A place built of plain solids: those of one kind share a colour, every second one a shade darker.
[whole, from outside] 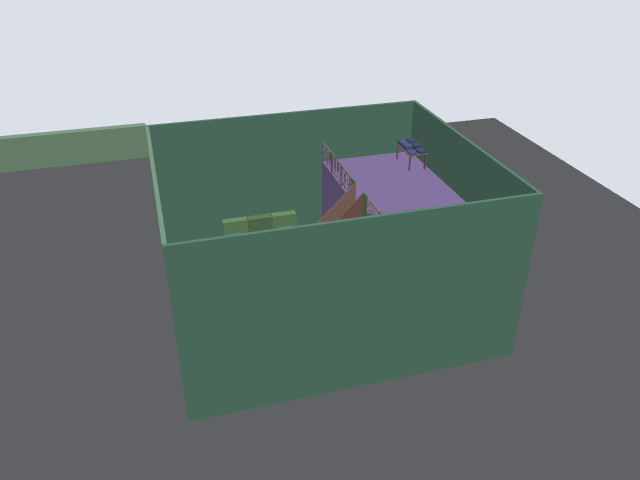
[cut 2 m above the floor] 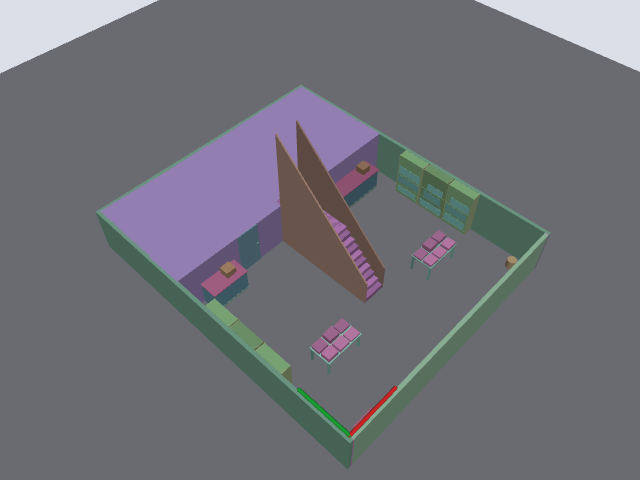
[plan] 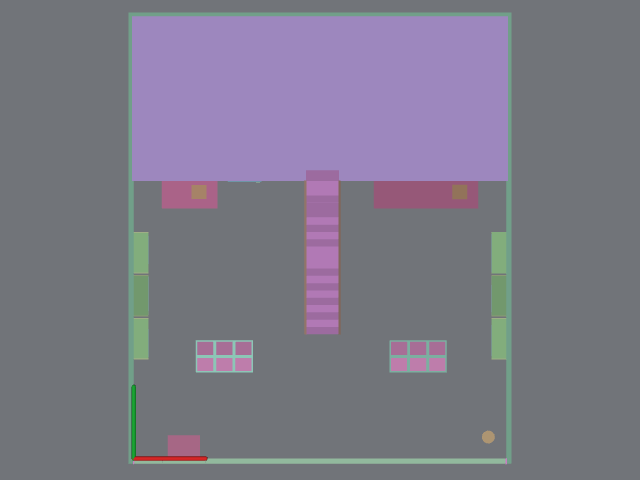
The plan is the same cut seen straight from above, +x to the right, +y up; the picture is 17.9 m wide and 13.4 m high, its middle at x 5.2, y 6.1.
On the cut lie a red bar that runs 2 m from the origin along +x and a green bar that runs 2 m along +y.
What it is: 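A book shop at street level behind a glazed front, one room two levels high, with a raised rear level reached by one straight flight, fitted out in the 1990s to 2020s; 10.4 x 12.3 m, 7.01 m high throughout; its front glazed onto the street; the raised level 4.49 m over the floor, over the rear 4.5 m, open to the hall behind a guard 1.0 m high along its edge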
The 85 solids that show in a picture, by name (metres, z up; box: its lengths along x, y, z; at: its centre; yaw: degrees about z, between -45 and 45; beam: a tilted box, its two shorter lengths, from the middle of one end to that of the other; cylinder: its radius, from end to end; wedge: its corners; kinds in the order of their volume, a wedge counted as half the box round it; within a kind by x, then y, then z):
{
 "upper_1": {"box": [10.5, 4.6, 4.54], "at": [5.2, 10.05, 2.22]},
 "wall_1": {"box": [0.15, 12.6, 7.06], "at": [-0.07, 6.15, 3.48]},
 "wall_2": {"box": [10.7, 0.15, 7.06], "at": [5.2, 12.38, 3.48]},
 "wall_3": {"box": [0.15, 12.6, 7.06], "at": [10.47, 6.15, 3.48]},
 "street_hedge_1": {"box": [0.6, 15.85, 2.25], "at": [-14.4, -8.07, 1.07]},
 "stair_step_1": {"box": [0.92, 0.41, 0.26], "at": [5.27, 3.67, 0.08]},
 "stair_step_2": {"box": [0.92, 0.41, 0.47], "at": [5.27, 3.87, 0.18]},
 "stair_step_3": {"box": [0.92, 0.41, 0.67], "at": [5.27, 4.08, 0.28]},
 "stair_step_4": {"box": [0.92, 0.41, 0.87], "at": [5.27, 4.28, 0.39]},
 "stair_step_5": {"box": [0.92, 0.41, 1.08], "at": [5.27, 4.49, 0.49]},
 "stair_step_6": {"box": [0.92, 0.41, 1.28], "at": [5.27, 4.69, 0.59]},
 "stair_step_7": {"box": [0.92, 0.41, 1.48], "at": [5.27, 4.89, 0.69]},
 "stair_step_8": {"box": [0.92, 0.41, 1.69], "at": [5.27, 5.1, 0.79]},
 "stair_step_9": {"box": [0.92, 0.41, 1.89], "at": [5.27, 5.3, 0.9]},
 "stair_step_10": {"box": [0.92, 0.41, 2.09], "at": [5.27, 5.51, 1.0]},
 "stair_step_11": {"box": [0.92, 0.41, 2.5], "at": [5.27, 5.91, 1.2]},
 "stair_step_12": {"box": [0.92, 0.41, 2.71], "at": [5.27, 6.12, 1.3]},
 "stair_step_13": {"box": [0.92, 0.41, 2.91], "at": [5.27, 6.32, 1.4]},
 "stair_step_14": {"box": [0.92, 0.41, 3.11], "at": [5.27, 6.53, 1.51]},
 "stair_step_15": {"box": [0.92, 0.41, 3.32], "at": [5.27, 6.73, 1.61]},
 "stair_step_16": {"box": [0.92, 0.41, 3.52], "at": [5.27, 6.93, 1.71]},
 "stair_step_17": {"box": [0.92, 0.41, 3.93], "at": [5.27, 7.34, 1.91]},
 "stair_step_18": {"box": [0.92, 0.41, 4.13], "at": [5.27, 7.55, 2.02]},
 "stair_step_19": {"box": [0.92, 0.5, 4.33], "at": [5.27, 7.8, 2.12]},
 "window_wall_1": {"box": [0.8, 0.15, 7.06], "at": [0.4, -0.07, 3.48]},
 "window_wall_2": {"box": [1.2, 0.15, 7.06], "at": [1.4, -0.07, 3.48]},
 "window_wall_3": {"box": [8.4, 0.15, 7.06], "at": [6.2, -0.07, 3.48]},
 "shelves_body_1": {"box": [0.4, 1.16, 2.1], "at": [0.2, 3.35, 1.0]},
 "shelves_body_2": {"box": [0.4, 1.16, 2.1], "at": [0.2, 4.54, 1.0]},
 "shelves_body_3": {"box": [0.4, 1.16, 2.1], "at": [0.2, 5.75, 1.0]},
 "shelves_body_4": {"box": [0.4, 1.16, 2.1], "at": [10.2, 3.35, 1.0]},
 "shelves_body_5": {"box": [0.4, 1.16, 2.1], "at": [10.2, 4.54, 1.0]},
 "shelves_body_6": {"box": [0.4, 1.16, 2.1], "at": [10.2, 5.75, 1.0]},
 "counter_1": {"box": [1.52, 0.7, 1.05], "at": [1.56, 7.39, 0.47]},
 "counter_2": {"box": [2.88, 0.7, 1.05], "at": [8.16, 7.39, 0.47]},
 "stair_guard_1": {"wedge": [[4.76, 3.46, -0.02], [4.76, 3.46, 1.16], [4.76, 7.76, -0.02], [4.76, 7.76, 5.45], [4.82, 3.46, -0.02], [4.82, 3.46, 1.16], [4.82, 7.76, -0.02], [4.82, 7.76, 5.45]]},
 "stair_guard_2": {"wedge": [[5.72, 3.46, -0.02], [5.72, 3.46, 1.16], [5.72, 7.76, -0.02], [5.72, 7.76, 5.45], [5.78, 3.46, -0.02], [5.78, 3.46, 1.16], [5.78, 7.76, -0.02], [5.78, 7.76, 5.45]]},
 "shelves_goods_1": {"box": [0.41, 0.87, 0.37], "at": [10.2, 3.28, 1.28]},
 "shelves_goods_2": {"box": [0.41, 0.95, 0.39], "at": [10.2, 3.37, 0.33]},
 "shelves_goods_3": {"box": [0.41, 0.97, 0.39], "at": [10.2, 3.38, 0.8]},
 "shelves_goods_4": {"box": [0.41, 0.74, 0.35], "at": [10.2, 4.46, 1.26]},
 "shelves_goods_5": {"box": [0.41, 1.05, 0.32], "at": [10.2, 4.54, 0.29]},
 "shelves_goods_6": {"box": [0.41, 0.82, 0.37], "at": [10.2, 4.54, 0.8]},
 "shelves_goods_7": {"box": [0.41, 1.06, 0.38], "at": [10.2, 5.74, 1.28]},
 "shelves_goods_8": {"box": [0.41, 1.03, 0.37], "at": [10.2, 5.76, 0.8]},
 "shelves_goods_9": {"box": [0.41, 0.93, 0.28], "at": [10.2, 5.77, 0.27]},
 "books_1": {"box": [0.45, 0.37, 0.2], "at": [2.0, 2.62, 0.88]},
 "books_2": {"box": [0.45, 0.37, 0.12], "at": [2.0, 3.08, 0.84]},
 "books_3": {"box": [0.45, 0.37, 0.15], "at": [2.53, 2.62, 0.85]},
 "books_4": {"box": [0.45, 0.37, 0.22], "at": [2.53, 3.08, 0.89]},
 "books_5": {"box": [0.45, 0.37, 0.08], "at": [3.06, 2.62, 0.82]},
 "books_6": {"box": [0.45, 0.37, 0.1], "at": [3.06, 3.08, 0.83]},
 "books_7": {"box": [0.45, 0.37, 0.13], "at": [7.41, 2.62, 0.85]},
 "books_8": {"box": [0.45, 0.37, 0.08], "at": [7.41, 3.08, 0.82]},
 "books_9": {"box": [0.45, 0.37, 0.1], "at": [7.94, 2.62, 0.83]},
 "books_10": {"box": [0.45, 0.37, 0.22], "at": [7.94, 3.08, 0.89]},
 "books_11": {"box": [0.45, 0.37, 0.15], "at": [8.47, 2.62, 0.85]},
 "books_12": {"box": [0.45, 0.37, 0.19], "at": [8.47, 3.08, 0.87]},
 "shelves_shelf_1": {"box": [0.41, 1.1, 0.18], "at": [10.19, 3.35, 0.04]},
 "shelves_shelf_2": {"box": [0.41, 1.1, 0.18], "at": [10.19, 4.54, 0.04]},
 "shelves_shelf_3": {"box": [0.41, 1.1, 0.18], "at": [10.19, 5.75, 0.04]},
 "upper_books_1": {"box": [0.45, 0.37, 0.18], "at": [0.97, 11.46, 5.36]},
 "upper_books_2": {"box": [0.45, 0.37, 0.2], "at": [0.97, 11.91, 5.37]},
 "upper_books_3": {"box": [0.45, 0.37, 0.21], "at": [1.5, 11.46, 5.37]},
 "upper_books_4": {"box": [0.45, 0.37, 0.19], "at": [1.5, 11.91, 5.36]},
 "upper_books_5": {"box": [0.45, 0.37, 0.08], "at": [2.03, 11.46, 5.31]},
 "upper_books_6": {"box": [0.45, 0.37, 0.12], "at": [2.03, 11.91, 5.33]},
 "stallriser_1": {"box": [8.4, 0.05, 0.35], "at": [6.2, -0.02, 0.12]},
 "top_1": {"box": [1.6, 0.9, 0.05], "at": [2.53, 2.85, 0.76]},
 "top_2": {"box": [1.6, 0.9, 0.05], "at": [7.94, 2.85, 0.76]},
 "counter_top_1": {"box": [1.56, 0.78, 0.04], "at": [1.56, 7.37, 1.02]},
 "counter_top_2": {"box": [2.92, 0.78, 0.04], "at": [8.16, 7.37, 1.02]},
 "till_1": {"box": [0.42, 0.4, 0.28], "at": [1.82, 7.44, 1.18]},
 "till_2": {"box": [0.42, 0.4, 0.28], "at": [9.1, 7.44, 1.18]},
 "shelves_cheek_1": {"box": [0.41, 0.032, 2.1], "at": [0.21, 2.78, 1.0]},
 "shelves_cheek_2": {"box": [0.41, 0.032, 2.1], "at": [10.19, 2.78, 1.0]},
 "shelves_cheek_3": {"box": [0.41, 0.032, 2.1], "at": [10.19, 5.18, 1.0]},
 "upper_top_1": {"box": [1.6, 0.9, 0.05], "at": [1.5, 11.69, 5.24]},
 "service_door_1": {"box": [0.95, 0.03, 2.1], "at": [3.1, 7.74, 1.0]},
 "front_corner_1": {"box": [0.04, 0.17, 6.91], "at": [10.4, -0.07, 3.4]},
 "plant_pot_1": {"cylinder": 0.18, "from": [9.9, 0.6, 0.0], "to": [9.9, 0.6, 0.38]},
 "door_mat_1": {"box": [0.9, 0.6, 0.07], "at": [1.4, 0.35, -0.02]},
 "upper_guard_return_1": {"box": [0.4, 0.06, 0.99], "at": [5.98, 7.78, 4.93]},
 "counter_kick_1": {"box": [1.52, 0.012, 0.15], "at": [1.56, 7.03, 0.03]},
 "counter_kick_2": {"box": [2.88, 0.012, 0.15], "at": [8.16, 7.03, 0.03]}
}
